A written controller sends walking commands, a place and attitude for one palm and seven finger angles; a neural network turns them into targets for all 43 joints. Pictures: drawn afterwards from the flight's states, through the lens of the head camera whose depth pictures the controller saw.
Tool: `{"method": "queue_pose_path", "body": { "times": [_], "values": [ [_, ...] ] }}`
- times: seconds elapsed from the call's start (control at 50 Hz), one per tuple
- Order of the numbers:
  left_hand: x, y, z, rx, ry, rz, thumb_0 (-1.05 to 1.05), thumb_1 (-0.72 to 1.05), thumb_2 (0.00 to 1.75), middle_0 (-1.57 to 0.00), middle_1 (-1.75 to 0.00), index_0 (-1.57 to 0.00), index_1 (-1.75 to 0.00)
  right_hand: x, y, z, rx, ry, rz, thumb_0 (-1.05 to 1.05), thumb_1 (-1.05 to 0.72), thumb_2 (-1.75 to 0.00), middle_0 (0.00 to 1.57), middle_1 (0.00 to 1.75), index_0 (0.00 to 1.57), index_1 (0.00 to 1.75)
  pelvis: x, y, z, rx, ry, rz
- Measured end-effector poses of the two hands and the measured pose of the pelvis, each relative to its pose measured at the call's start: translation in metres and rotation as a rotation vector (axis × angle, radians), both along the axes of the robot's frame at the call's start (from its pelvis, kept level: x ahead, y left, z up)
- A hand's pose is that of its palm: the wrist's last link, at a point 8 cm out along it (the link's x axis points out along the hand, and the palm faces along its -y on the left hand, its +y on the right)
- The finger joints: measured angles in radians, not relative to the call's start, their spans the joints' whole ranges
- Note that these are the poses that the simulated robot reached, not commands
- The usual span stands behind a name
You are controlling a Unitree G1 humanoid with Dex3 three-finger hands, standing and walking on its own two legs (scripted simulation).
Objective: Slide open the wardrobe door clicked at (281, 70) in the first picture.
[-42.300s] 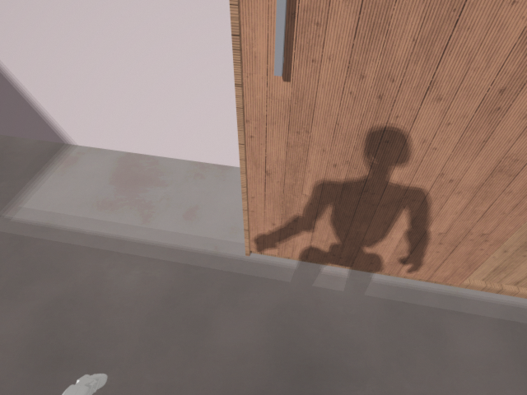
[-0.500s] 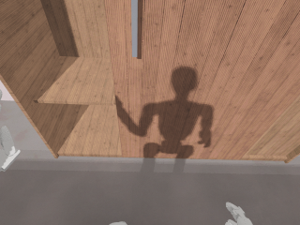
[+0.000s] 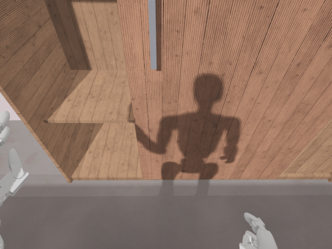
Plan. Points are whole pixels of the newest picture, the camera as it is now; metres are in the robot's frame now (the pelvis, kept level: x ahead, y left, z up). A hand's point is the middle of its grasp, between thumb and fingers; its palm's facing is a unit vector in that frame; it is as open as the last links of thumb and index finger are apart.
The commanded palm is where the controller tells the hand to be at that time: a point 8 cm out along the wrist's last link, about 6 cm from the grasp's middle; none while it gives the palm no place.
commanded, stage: stop stepping back and stand still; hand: left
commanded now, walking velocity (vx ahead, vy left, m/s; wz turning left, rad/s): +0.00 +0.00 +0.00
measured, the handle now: (152, 24) +0.62 +0.08 +0.25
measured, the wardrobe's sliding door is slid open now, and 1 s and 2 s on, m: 0.46 0.46 0.46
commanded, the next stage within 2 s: let the arm hang, fingers relaxed in 0.18 s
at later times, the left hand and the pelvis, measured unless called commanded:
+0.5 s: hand out of the picture +0.11 +0.23 -0.13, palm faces +0.00 -0.95 -0.31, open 7.4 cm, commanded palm none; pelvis -0.02 +0.01 +0.00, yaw +1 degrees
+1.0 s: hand out of the picture -0.05 +0.20 -0.17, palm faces -0.01 -0.98 -0.20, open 7.3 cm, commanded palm none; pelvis -0.03 +0.02 +0.01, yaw +1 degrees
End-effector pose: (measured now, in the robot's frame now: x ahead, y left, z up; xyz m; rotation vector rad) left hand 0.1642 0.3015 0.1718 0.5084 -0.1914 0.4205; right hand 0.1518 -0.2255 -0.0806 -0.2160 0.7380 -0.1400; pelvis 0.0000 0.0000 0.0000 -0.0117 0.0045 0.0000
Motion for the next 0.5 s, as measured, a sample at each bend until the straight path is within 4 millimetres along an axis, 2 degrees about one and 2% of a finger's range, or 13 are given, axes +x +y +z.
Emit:
{"method": "queue_pose_path", "body": {
  "times": [0.16, 0.28, 0.3, 0.34, 0.4, 0.46, 0.5],
  "values": [
    [0.004, 0.004, -0.001, -0.008, 0.014, -0.013, 0.02, 0.89, 0.9, -0.21, -0.3, -0.22, -0.3, 0.019, -0.001, 0.019, -0.042, -0.059, 0.009, 0.01, -0.9, -0.9, 0.21, 0.3, 0.21, 0.3, 0.0, 0.004, 0.004, -0.005, 0.009, -0.004],
    [0.0, 0.006, 0.004, 0.002, -0.003, -0.022, 0.02, 0.89, 0.9, -0.21, -0.3, -0.22, -0.3, 0.019, -0.001, 0.025, -0.055, -0.073, 0.003, 0.01, -0.9, -0.9, 0.21, 0.3, 0.21, 0.3, -0.003, 0.007, 0.005, -0.008, 0.011, -0.005],
    [0.002, 0.008, -0.003, 0.012, 0.021, -0.032, 0.02, 0.89, 0.9, -0.21, -0.3, -0.21, -0.3, 0.018, -0.002, 0.022, -0.044, -0.073, 0.019, 0.01, -0.9, -0.9, 0.21, 0.3, 0.21, 0.3, -0.005, 0.008, 0.004, -0.01, 0.016, 0.001],
    [0.012, 0.015, -0.042, -0.023, 0.184, -0.039, 0.01, 0.9, 0.9, -0.2, -0.3, -0.21, -0.3, 0.016, -0.006, 0.009, -0.026, -0.026, 0.056, 0.01, -0.9, -0.9, 0.21, 0.3, 0.21, 0.3, -0.009, 0.012, 0.001, -0.01, 0.023, 0.013],
    [0.01, 0.018, -0.134, -0.17, 0.55, 0.004, 0.0, 0.9, 0.9, -0.2, -0.3, -0.21, -0.3, 0.003, -0.013, -0.01, -0.017, 0.071, 0.057, 0.01, -0.9, -0.9, 0.21, 0.3, 0.21, 0.3, -0.016, 0.016, -0.003, -0.004, 0.024, 0.023],
    [-0.025, -0.003, -0.222, -0.316, 0.913, 0.036, 0.01, 0.91, 0.9, -0.19, -0.29, -0.2, -0.3, -0.023, -0.016, -0.022, -0.014, 0.164, 0.031, 0.01, -0.9, -0.9, 0.2, 0.3, 0.21, 0.3, -0.022, 0.015, -0.004, 0.003, 0.016, 0.025],
    [-0.061, -0.028, -0.266, -0.401, 1.12, 0.031, 0.01, 0.91, 0.9, -0.19, -0.29, -0.2, -0.3, -0.046, -0.016, -0.028, -0.017, 0.245, 0.011, 0.01, -0.9, -0.9, 0.2, 0.3, 0.21, 0.3, -0.024, 0.014, -0.003, 0.005, 0.01, 0.023]
  ]
}}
